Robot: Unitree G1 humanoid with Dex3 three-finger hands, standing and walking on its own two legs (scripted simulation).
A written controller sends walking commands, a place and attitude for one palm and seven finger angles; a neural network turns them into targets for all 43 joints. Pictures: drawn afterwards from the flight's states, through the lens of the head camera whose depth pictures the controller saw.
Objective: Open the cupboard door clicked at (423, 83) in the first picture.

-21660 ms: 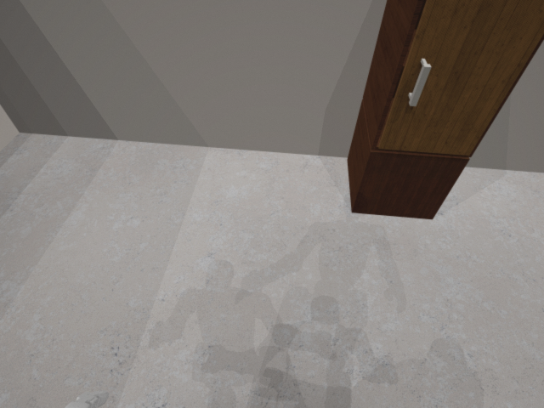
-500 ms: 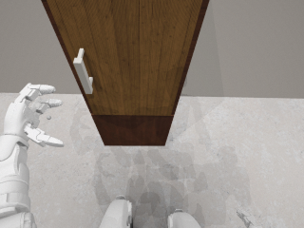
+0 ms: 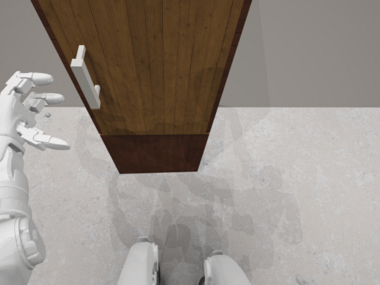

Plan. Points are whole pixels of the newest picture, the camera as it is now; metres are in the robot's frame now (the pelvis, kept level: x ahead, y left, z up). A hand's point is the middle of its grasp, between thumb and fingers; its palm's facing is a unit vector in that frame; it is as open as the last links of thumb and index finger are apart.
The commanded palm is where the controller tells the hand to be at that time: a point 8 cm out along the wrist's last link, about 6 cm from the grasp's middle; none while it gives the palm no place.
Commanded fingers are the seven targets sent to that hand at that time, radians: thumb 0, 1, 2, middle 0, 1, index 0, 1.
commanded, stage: move the hooked fingers beside the handle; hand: left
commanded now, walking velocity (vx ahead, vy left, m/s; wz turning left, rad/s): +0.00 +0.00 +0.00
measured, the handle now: (88, 79) +0.53 +0.23 +0.05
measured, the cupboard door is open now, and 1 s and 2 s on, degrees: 0 0 0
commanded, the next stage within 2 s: slide the fingers in behind the handle in 1.28 s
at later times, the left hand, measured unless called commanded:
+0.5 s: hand (55, 90) +0.49 +0.28 +0.06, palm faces +0.06 -1.00 -0.01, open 14.0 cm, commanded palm +0.48 +0.32 +0.06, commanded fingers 0.00 -0.50 0.30 -0.30 -1.20 -0.30 -1.20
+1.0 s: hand (51, 93) +0.49 +0.29 +0.06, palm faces +0.05 -1.00 +0.00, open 14.0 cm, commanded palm +0.47 +0.32 +0.05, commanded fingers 0.00 -0.50 0.30 -0.30 -1.20 -0.30 -1.20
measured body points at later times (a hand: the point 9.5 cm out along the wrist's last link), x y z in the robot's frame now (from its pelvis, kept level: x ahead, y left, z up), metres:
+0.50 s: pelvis +0.00 +0.01 -0.01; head +0.15 +0.04 +0.41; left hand +0.48 +0.34 +0.06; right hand +0.02 -0.27 -0.11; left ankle +0.06 +0.10 -0.64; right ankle -0.01 -0.12 -0.64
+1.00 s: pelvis +0.00 +0.01 -0.01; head +0.15 +0.05 +0.41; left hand +0.48 +0.35 +0.06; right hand +0.03 -0.27 -0.11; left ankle +0.06 +0.10 -0.64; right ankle -0.01 -0.12 -0.64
